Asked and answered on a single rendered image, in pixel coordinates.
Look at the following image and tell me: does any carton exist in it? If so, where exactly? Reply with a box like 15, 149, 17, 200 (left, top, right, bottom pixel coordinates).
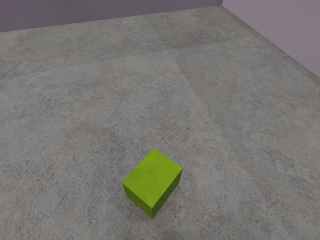
122, 148, 183, 219

